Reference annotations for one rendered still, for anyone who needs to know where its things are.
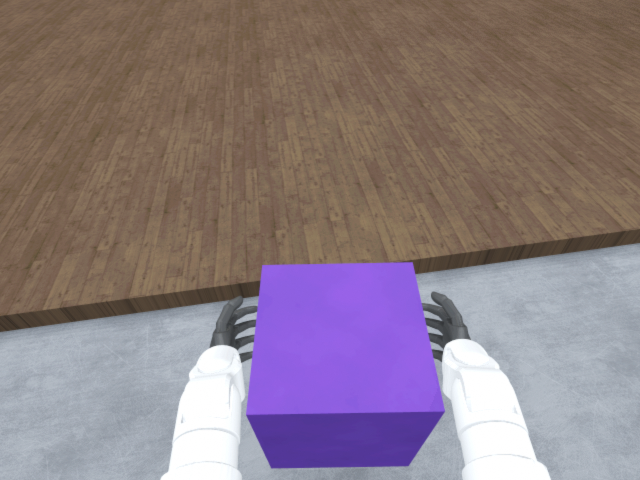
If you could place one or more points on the left robot hand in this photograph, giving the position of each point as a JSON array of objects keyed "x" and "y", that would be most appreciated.
[{"x": 226, "y": 331}]

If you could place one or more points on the right robot forearm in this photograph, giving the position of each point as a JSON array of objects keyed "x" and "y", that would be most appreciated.
[{"x": 489, "y": 422}]

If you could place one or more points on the left robot forearm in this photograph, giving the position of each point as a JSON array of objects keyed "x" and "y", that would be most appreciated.
[{"x": 208, "y": 424}]

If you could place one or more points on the right robot hand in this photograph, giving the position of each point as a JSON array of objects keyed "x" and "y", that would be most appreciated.
[{"x": 451, "y": 326}]

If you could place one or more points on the carton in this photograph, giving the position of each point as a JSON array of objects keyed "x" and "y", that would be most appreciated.
[{"x": 342, "y": 371}]

